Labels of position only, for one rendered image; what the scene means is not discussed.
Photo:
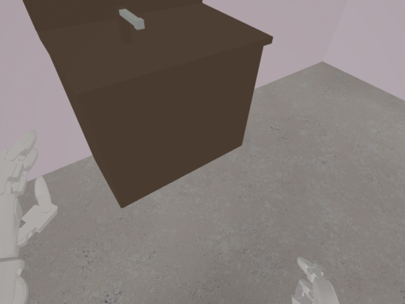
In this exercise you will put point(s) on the robot left forearm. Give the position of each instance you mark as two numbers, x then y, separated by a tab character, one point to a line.
13	287

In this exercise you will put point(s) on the robot left hand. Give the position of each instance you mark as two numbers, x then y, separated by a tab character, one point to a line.
14	167

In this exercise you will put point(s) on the counter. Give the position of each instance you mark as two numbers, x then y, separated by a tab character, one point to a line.
157	103

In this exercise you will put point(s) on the robot right hand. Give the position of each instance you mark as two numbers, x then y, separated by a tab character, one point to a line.
321	292

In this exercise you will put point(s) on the tap lever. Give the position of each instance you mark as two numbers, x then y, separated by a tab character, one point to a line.
138	23

